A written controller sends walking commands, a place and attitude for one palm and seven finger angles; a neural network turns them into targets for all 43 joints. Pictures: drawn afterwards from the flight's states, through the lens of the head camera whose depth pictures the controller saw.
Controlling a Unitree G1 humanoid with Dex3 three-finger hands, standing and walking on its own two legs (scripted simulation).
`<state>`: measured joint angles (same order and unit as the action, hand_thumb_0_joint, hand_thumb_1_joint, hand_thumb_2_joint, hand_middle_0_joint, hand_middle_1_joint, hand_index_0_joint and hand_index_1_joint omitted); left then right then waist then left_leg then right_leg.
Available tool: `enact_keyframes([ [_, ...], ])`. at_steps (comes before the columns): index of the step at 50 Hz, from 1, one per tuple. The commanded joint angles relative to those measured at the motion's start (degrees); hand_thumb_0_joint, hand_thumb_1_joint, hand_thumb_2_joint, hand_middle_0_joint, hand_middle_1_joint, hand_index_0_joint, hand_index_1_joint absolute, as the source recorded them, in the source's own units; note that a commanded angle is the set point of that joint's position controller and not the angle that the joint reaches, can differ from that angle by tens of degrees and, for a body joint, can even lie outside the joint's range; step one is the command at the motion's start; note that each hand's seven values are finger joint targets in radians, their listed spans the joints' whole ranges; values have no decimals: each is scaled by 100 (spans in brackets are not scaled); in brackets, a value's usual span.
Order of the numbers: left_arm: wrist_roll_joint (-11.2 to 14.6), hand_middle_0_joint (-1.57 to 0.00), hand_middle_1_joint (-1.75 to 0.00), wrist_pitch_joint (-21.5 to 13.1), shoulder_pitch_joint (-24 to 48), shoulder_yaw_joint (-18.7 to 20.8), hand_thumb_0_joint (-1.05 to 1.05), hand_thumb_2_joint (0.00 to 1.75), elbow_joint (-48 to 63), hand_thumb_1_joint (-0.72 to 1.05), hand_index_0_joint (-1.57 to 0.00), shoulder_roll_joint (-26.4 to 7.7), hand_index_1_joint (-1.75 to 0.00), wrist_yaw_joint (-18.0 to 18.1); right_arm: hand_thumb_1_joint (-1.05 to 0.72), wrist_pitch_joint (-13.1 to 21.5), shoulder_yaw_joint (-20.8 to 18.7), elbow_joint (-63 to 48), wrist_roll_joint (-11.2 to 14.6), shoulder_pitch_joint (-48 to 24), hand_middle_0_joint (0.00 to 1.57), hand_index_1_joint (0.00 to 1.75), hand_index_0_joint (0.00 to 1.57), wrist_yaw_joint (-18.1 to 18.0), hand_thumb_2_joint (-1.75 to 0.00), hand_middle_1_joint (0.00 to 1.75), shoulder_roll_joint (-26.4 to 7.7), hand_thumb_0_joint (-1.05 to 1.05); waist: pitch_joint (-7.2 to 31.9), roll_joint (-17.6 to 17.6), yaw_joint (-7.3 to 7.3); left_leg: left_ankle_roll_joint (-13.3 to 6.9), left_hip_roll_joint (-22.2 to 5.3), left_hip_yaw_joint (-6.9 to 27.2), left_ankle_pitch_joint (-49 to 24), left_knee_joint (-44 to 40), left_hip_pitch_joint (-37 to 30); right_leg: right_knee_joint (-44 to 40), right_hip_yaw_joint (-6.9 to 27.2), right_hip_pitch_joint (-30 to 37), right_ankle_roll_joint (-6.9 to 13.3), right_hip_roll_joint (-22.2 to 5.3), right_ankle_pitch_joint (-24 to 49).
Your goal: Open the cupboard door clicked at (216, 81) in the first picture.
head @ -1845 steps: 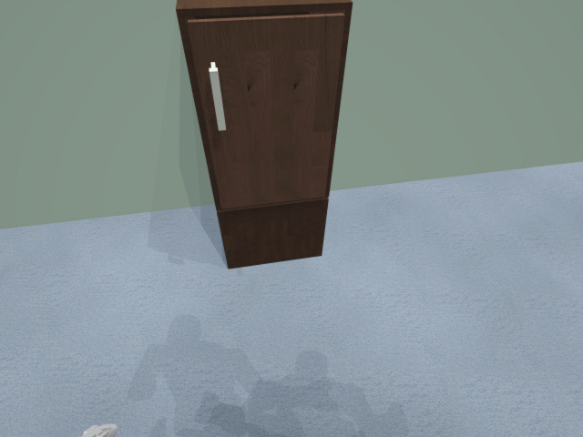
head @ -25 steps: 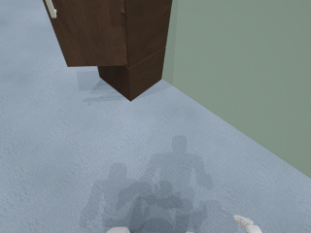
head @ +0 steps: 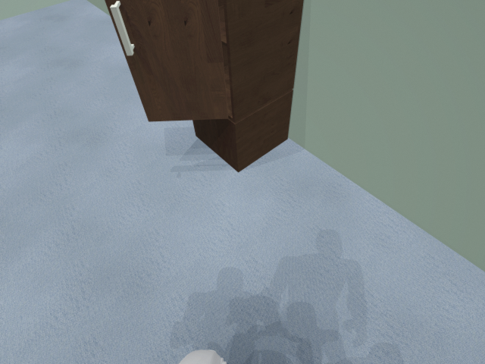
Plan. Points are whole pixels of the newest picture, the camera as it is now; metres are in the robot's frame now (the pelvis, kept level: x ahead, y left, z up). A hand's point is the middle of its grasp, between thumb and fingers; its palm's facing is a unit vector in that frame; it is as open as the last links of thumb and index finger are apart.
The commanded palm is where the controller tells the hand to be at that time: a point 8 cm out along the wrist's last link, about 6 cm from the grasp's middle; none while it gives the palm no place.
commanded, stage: take the last steps up to it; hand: left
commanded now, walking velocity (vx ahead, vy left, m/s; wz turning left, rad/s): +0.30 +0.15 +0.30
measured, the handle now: (124, 28) +1.09 +0.46 +0.03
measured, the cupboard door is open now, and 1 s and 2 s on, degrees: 50 50 50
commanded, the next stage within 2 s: come to a stop and stand still in 1.56 s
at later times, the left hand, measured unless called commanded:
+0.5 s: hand out of the picture +0.06 +0.29 -0.17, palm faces +0.18 -0.96 -0.20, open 7.4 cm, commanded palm none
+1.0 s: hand (120, 291) +0.28 +0.29 -0.16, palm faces +0.18 -0.96 -0.22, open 7.1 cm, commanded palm none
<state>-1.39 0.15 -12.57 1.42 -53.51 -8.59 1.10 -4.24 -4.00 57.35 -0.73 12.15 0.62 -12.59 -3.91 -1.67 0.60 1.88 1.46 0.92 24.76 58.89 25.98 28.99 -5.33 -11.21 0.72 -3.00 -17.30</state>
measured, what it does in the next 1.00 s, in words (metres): walks ahead: left foot, then right foot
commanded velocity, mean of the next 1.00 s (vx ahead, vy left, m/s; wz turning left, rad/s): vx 0.30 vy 0.11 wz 0.04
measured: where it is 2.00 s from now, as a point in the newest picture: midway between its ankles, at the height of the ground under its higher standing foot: (205, 276)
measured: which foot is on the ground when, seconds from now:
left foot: up 0.00-0.28, down 0.30-0.78, up 0.80-1.00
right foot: down 0.00-0.30, up 0.32-0.74, down 0.76-1.00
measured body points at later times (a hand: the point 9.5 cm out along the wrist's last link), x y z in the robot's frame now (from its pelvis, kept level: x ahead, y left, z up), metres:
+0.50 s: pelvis +0.08 +0.09 +0.00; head +0.09 +0.10 +0.45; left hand +0.05 +0.34 -0.16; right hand +0.17 -0.14 -0.14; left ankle +0.05 +0.17 -0.74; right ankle +0.08 -0.04 -0.66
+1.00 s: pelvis +0.26 +0.10 +0.01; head +0.29 +0.10 +0.46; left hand +0.27 +0.34 -0.14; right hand +0.28 -0.13 -0.15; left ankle +0.27 +0.25 -0.68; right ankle +0.25 +0.00 -0.74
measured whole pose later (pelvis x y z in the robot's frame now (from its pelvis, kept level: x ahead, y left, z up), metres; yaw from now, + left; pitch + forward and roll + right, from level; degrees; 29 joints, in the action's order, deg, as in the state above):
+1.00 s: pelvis +0.26 +0.10 +0.01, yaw +7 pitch +0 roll +0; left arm -1.0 -4.6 -14.5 3.7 -58.6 -9.5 1.0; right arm 0.3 -3.0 62.2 -1.2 16.2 0.7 -9.3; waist -3.3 -0.3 0.4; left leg 1.7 -5.3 -2.5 14.3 54.7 29.2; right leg 21.7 -8.8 -8.3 2.0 -1.6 -13.7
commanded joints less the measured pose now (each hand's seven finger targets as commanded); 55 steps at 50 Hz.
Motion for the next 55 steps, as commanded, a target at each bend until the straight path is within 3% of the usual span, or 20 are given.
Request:
enact_keyframes([
  [1, 8, -20, -30, -201, -510, 321, 0, 90, 154, 90, -20, -1089, -30, 53, -90, 208, -66, -394, -33, -359, 20, 30, 20, 43, -90, 30, -277, 0, 149, 1046, -278, 103, -291, -75, -255, 155, 685, -1383, 1052, 751, 625, -1574, 1495],
  [8, -48, -20, -30, -293, -1066, 448, 0, 90, -288, 90, -20, -1302, -30, -23, -90, 349, 7, -570, -34, -897, 20, 30, 20, 157, -90, 30, -184, 0, 61, 1162, -567, 69, -411, -374, -132, -1380, 653, -1547, 1037, 1197, 734, -1959, 632],
  [10, -71, -20, -30, -290, -1003, 463, 0, 90, -344, 90, -20, -1337, -30, -45, -90, 400, 24, -595, -13, -897, 20, 30, 20, 182, -90, 30, -140, 0, 37, 1251, -511, 7, -354, -500, -43, -1939, 152, -1422, 910, 878, 672, -1975, 594],
  [13, -30, -20, -30, -243, -591, 472, 0, 90, -344, 90, -20, -1387, -30, -84, -90, 492, 40, -299, -26, 31, 20, 30, 20, 138, -90, 30, -250, 0, 213, 1002, 6, -77, -17, -936, -930, -3226, -1769, -755, 232, -281, 278, -1531, 238],
  [14, -4, -20, -30, -210, -514, 429, 0, 90, -296, 90, -20, -1224, -30, -125, -90, 527, -38, -122, -34, 594, 20, 30, 20, 72, -90, 30, -565, 0, 445, 240, 269, -185, -178, -706, -760, -3453, -2798, 133, -136, -954, 72, -1185, 12],
  [15, 33, -20, -30, -183, -478, 352, 0, 90, -149, 90, -20, -815, -30, -172, -90, 553, -215, -2, -103, 1230, 20, 30, 20, 9, -90, 30, -1171, 0, 743, -1550, 547, -666, -1557, 1292, -101, -3909, -3536, 1845, -658, -2146, -244, -391, -1211],
  [16, 10, -20, -30, -177, 101, 268, 0, 90, 151, 90, -20, -690, -30, -141, -90, 522, -240, 97, -118, 1832, 20, 30, 20, -84, -90, 30, -1426, 0, 608, -1767, 804, -1248, -2268, 2315, -66, -4649, -3271, 3150, -278, -2822, -225, -81, -1976],
  [17, 12, -20, -30, -191, 344, 272, 0, 90, 226, 90, -20, -684, -30, -141, -90, 501, -191, 78, -104, 1640, 20, 30, 20, -141, -90, 30, -1328, 0, 248, -974, 660, -1507, -2408, 2163, -134, -4733, -2920, 3755, 152, -3099, -79, -337, -1734],
  [21, -48, -20, -30, -110, -311, 244, 0, 90, -264, 90, -20, -582, -30, -216, -90, 685, 73, -190, -88, 535, 20, 30, 20, -168, -90, 30, -571, 0, -122, -510, -41, -1171, -1644, 977, -467, -4988, -1623, 3849, 341, -2443, -48, -559, -222],
  [26, -19, -20, -30, -94, -122, 190, 0, 90, -178, 90, -20, -504, -30, -210, -90, 815, 81, 53, -51, 899, 20, 30, 20, -172, -90, 30, -426, 0, -52, -166, -102, -1333, -1507, 383, -1970, -5008, -2026, 2677, 226, -2320, -143, -481, 278],
  [33, -3, -20, -30, -144, 636, 175, 0, 90, 156, 90, -20, -423, -30, -221, -90, 795, 107, 397, -100, 1292, 20, 30, 20, -167, -90, 30, -435, 0, -316, -159, 30, -1350, -1584, 258, -2329, -4745, -1954, 1127, -11, -1500, -46, -199, 286],
  [36, -18, -20, -30, -215, -39, 253, 0, 90, -40, 90, -20, -542, -30, -212, -90, 770, 133, 507, -84, 1257, 20, 30, 20, -184, -90, 30, -403, 0, -126, 45, -325, -1033, -1239, -22, -2644, -3701, -1559, 320, -169, -106, 85, 69, 533],
  [37, -27, -20, -30, -280, -740, 330, 0, 90, -248, 90, -20, -758, -30, -192, -90, 792, 140, 504, -32, 1209, 20, 30, 20, -171, -90, 30, -340, 0, 202, 316, -634, -814, -895, -299, -2729, -2704, -1074, 28, 210, 997, 243, -120, 579],
  [38, -58, -20, -30, -354, -1568, 459, 0, 90, -479, 90, -20, -1251, -30, -134, -90, 830, 141, 386, 45, 1264, 20, 30, 20, -132, -90, 30, -162, 0, 802, 1376, -883, -509, -276, -718, -1512, -1162, 110, -488, 2030, 2348, 762, -1438, 483],
  [39, 30, -20, -30, -338, -1911, 504, 0, 90, -578, 90, -20, -1580, -30, -99, -90, 816, 120, 240, 35, 1179, 20, 30, 20, -118, -90, 30, -198, 0, 976, 1791, -848, -346, 63, -629, 859, 465, 788, -1391, 3534, 2464, 1338, -2536, 702],
  [40, 68, -20, -30, -308, -1555, 491, 0, 90, -448, 90, -20, -1418, -30, -32, -90, 762, 58, 185, 0, 938, 20, 30, 20, -108, -90, 30, -348, 0, 493, 1029, -737, -350, -287, -89, 627, 1002, 1100, -1555, 3330, 1982, 1425, -2563, 357],
  [42, 68, -20, -30, -365, -829, 327, 0, 90, -339, 90, -20, -869, -30, 1, -90, 710, 67, 224, -24, 527, 20, 30, 20, -87, -90, 30, -71, 0, -45, 727, -410, -265, -658, 106, -349, 961, 1057, -1628, 2221, 804, 1018, -2012, 928],
  [44, 67, -20, -30, -446, -646, 231, 0, 90, -322, 90, -20, -534, -30, -26, -90, 604, 119, 331, -63, 770, 20, 30, 20, -41, -90, 30, 168, 0, 12, 863, -169, -131, -758, -53, -820, 537, 588, -1756, 1219, 259, 763, -1578, 1550],
  [46, 47, -20, -30, -500, -700, 229, 0, 90, -429, 90, -20, -526, -30, -29, -90, 551, 117, 388, -68, 873, 20, 30, 20, -1, -90, 30, 268, 0, 148, 761, -75, -21, -742, -266, -1017, -8, 402, -1759, 720, 238, 698, -1382, 1929],
  [55, -18, -20, -30, -476, -968, 301, 0, 90, -802, 90, -20, -922, -30, -74, -90, 655, 83, -168, -48, -381, 20, 30, 20, 149, -90, 30, 172, 0, -124, 1049, -311, -20, -537, -663, -1252, -2246, 25, -1565, 628, 411, 675, -1485, 1512],
])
